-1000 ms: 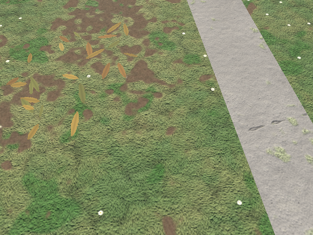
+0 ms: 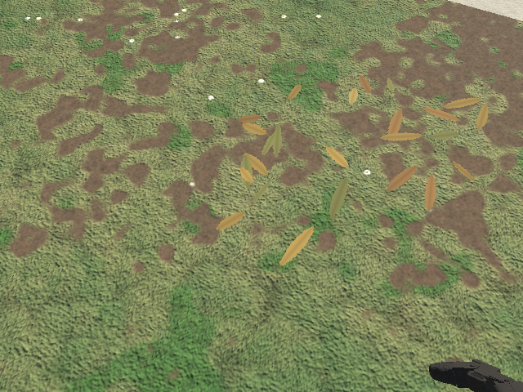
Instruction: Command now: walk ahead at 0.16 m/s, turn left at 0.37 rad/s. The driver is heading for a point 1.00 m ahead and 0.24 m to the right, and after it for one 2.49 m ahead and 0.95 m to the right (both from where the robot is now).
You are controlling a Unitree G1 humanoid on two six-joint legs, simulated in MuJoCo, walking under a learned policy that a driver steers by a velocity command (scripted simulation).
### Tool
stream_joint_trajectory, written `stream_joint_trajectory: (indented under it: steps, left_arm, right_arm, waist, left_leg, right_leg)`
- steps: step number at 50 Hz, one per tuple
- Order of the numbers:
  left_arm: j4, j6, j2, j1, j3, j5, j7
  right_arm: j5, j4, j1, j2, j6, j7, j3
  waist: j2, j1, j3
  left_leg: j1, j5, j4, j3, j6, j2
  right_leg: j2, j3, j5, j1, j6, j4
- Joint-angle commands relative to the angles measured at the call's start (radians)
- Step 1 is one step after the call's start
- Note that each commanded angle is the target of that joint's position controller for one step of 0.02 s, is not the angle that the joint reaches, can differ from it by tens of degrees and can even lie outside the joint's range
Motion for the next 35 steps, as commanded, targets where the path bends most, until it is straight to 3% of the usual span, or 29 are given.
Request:
stream_joint_trajectory:
  steps: [1,2,3,4,5,6,9,11,13,15,18,21,24,25,26,27,28,29,30,32,35]
  left_arm:
    - [-0.111,0.014,0.092,0.128,0.011,-0.032,0.0]
    - [-0.095,0.027,0.151,0.048,0.024,-0.005,-0.001]
    - [-0.11,0.027,0.122,-0.03,0.016,-0.009,-0.005]
    - [-0.104,0.029,0.115,-0.059,0.013,0.006,-0.006]
    - [-0.099,0.046,0.114,-0.052,0.015,0.023,-0.007]
    - [-0.076,0.066,0.106,-0.005,0.015,0.032,-0.009]
    - [-0.056,0.091,0.076,0.023,0.014,0.021,-0.014]
    - [-0.059,0.095,0.079,-0.014,0.017,0.03,-0.021]
    - [-0.074,0.094,0.091,-0.079,0.022,0.04,-0.031]
    - [-0.087,0.085,0.098,-0.134,0.027,0.036,-0.039]
    - [-0.083,0.065,0.082,-0.152,0.025,0.034,-0.041]
    - [-0.07,0.05,0.076,-0.12,0.024,0.028,-0.039]
    - [-0.012,0.036,0.06,0.014,0.023,0.021,-0.025]
    - [0.015,0.024,0.08,0.087,0.026,0.026,-0.016]
    - [0.02,0.014,0.124,0.156,0.028,0.033,-0.006]
    - [0.007,0.011,0.208,0.079,0.052,0.026,-0.005]
    - [0.0,0.005,0.168,0.022,0.046,0.019,-0.006]
    - [-0.009,-0.005,0.159,-0.029,0.045,0.011,-0.014]
    - [-0.011,-0.014,0.147,-0.045,0.045,0.008,-0.021]
    - [0.005,-0.031,0.116,-0.016,0.037,0.004,-0.025]
    - [0.047,-0.037,0.091,0.066,0.032,0.007,-0.03]
  right_arm:
    - [0.045,0.012,0.367,-0.256,-0.011,-0.046,-0.078]
    - [0.065,0.002,0.346,-0.186,0.011,-0.066,-0.067]
    - [0.067,0.002,0.247,-0.131,0.015,-0.074,-0.046]
    - [0.063,0.01,0.196,-0.084,0.017,-0.076,-0.029]
    - [0.067,0.018,0.179,-0.078,0.016,-0.081,-0.025]
    - [0.06,0.025,0.166,-0.075,0.016,-0.079,-0.021]
    - [0.038,0.044,0.163,-0.097,0.003,-0.067,-0.024]
    - [0.038,0.063,0.186,-0.104,0.005,-0.06,-0.029]
    - [0.038,0.082,0.208,-0.113,0.014,-0.057,-0.034]
    - [0.037,0.099,0.232,-0.124,0.018,-0.057,-0.041]
    - [0.041,0.121,0.264,-0.141,0.013,-0.06,-0.049]
    - [0.046,0.134,0.262,-0.148,0.011,-0.062,-0.054]
    - [0.057,0.139,0.234,-0.145,0.022,-0.067,-0.059]
    - [0.053,0.122,0.196,-0.106,0.019,-0.069,-0.051]
    - [0.052,0.091,0.175,-0.003,0.01,-0.064,-0.025]
    - [0.04,0.072,0.14,-0.04,0.0,-0.056,-0.031]
    - [0.019,0.074,0.125,-0.095,-0.006,-0.042,-0.044]
    - [0.024,0.093,0.168,-0.1,-0.012,-0.028,-0.048]
    - [0.023,0.117,0.197,-0.109,-0.012,-0.022,-0.05]
    - [0.013,0.132,0.188,-0.094,-0.005,-0.017,-0.049]
    - [0.016,0.108,0.089,-0.058,0.003,-0.018,-0.037]
  waist:
    - [0.206,-0.134,-0.582]
    - [0.021,-0.15,-0.528]
    - [0.03,-0.124,-0.36]
    - [-0.023,-0.086,-0.243]
    - [-0.008,-0.055,-0.183]
    - [0.0,-0.032,-0.172]
    - [0.017,-0.009,-0.186]
    - [0.049,-0.027,-0.18]
    - [0.101,-0.051,-0.132]
    - [0.09,-0.067,-0.088]
    - [0.054,-0.076,-0.082]
    - [0.064,-0.063,-0.071]
    - [0.02,0.005,-0.033]
    - [-0.046,0.031,-0.011]
    - [-0.246,0.039,-0.056]
    - [-0.247,0.008,0.079]
    - [-0.106,-0.034,0.109]
    - [-0.111,-0.073,0.07]
    - [-0.105,-0.084,0.038]
    - [-0.111,-0.074,0.005]
    - [-0.109,-0.038,0.027]
  left_leg:
    - [0.914,1.018,0.033,-0.636,0.317,0.536]
    - [0.797,0.89,-0.033,-0.514,0.279,0.451]
    - [0.637,0.76,-0.097,-0.424,0.255,0.398]
    - [0.498,0.663,-0.15,-0.369,0.198,0.34]
    - [0.387,0.634,-0.185,-0.32,0.166,0.299]
    - [0.303,0.615,-0.209,-0.273,0.144,0.271]
    - [0.22,0.537,-0.243,-0.221,0.124,0.237]
    - [0.206,0.083,-0.324,-0.25,0.117,0.216]
    - [0.195,-0.335,-0.414,-0.32,0.109,0.215]
    - [0.209,-0.453,-0.455,-0.37,0.108,0.239]
    - [0.239,-0.485,-0.459,-0.388,0.114,0.26]
    - [0.192,-0.531,-0.447,-0.377,0.112,0.254]
    - [0.036,-0.613,-0.355,-0.322,0.072,0.198]
    - [-0.104,-0.584,-0.217,-0.267,0.035,0.145]
    - [-0.225,-0.524,0.11,-0.121,-0.012,0.042]
    - [-0.389,-0.368,0.232,-0.058,-0.032,-0.012]
    - [-0.351,-0.251,0.294,-0.137,-0.034,0.056]
    - [-0.315,-0.195,0.311,-0.134,-0.047,0.06]
    - [-0.289,-0.158,0.347,-0.118,-0.064,0.064]
    - [-0.272,-0.095,0.41,-0.079,-0.087,0.083]
    - [-0.315,-0.03,0.39,-0.045,-0.109,0.112]
  right_leg:
    - [0.064,0.165,-0.24,-0.507,-0.009,0.787]
    - [0.012,0.239,-0.092,-0.522,-0.002,0.775]
    - [-0.008,0.236,-0.024,-0.541,0.005,0.72]
    - [-0.035,0.237,0.013,-0.517,0.012,0.625]
    - [-0.044,0.238,0.032,-0.454,0.019,0.557]
    - [-0.032,0.224,0.05,-0.374,0.022,0.523]
    - [-0.006,0.213,0.097,-0.294,0.018,0.433]
    - [-0.012,0.207,0.126,-0.313,0.014,0.359]
    - [-0.013,0.201,0.141,-0.355,0.011,0.28]
    - [-0.009,0.197,0.148,-0.389,0.009,0.211]
    - [0.006,0.187,0.123,-0.37,-0.002,0.124]
    - [0.041,0.163,0.059,-0.261,-0.034,0.008]
    - [0.08,0.119,0.126,-0.008,-0.091,-0.269]
    - [0.012,0.219,0.058,0.119,-0.116,-0.357]
    - [-0.241,0.538,-0.203,0.215,-0.151,-0.508]
    - [-0.372,0.796,-0.372,0.097,-0.218,-0.625]
    - [-0.336,0.739,-0.314,0.021,-0.212,-0.624]
    - [-0.282,0.658,-0.216,0.021,-0.185,-0.614]
    - [-0.235,0.569,-0.097,0.038,-0.164,-0.608]
    - [-0.178,0.449,0.074,0.044,-0.156,-0.593]
    - [-0.155,0.375,0.256,0.06,-0.172,-0.579]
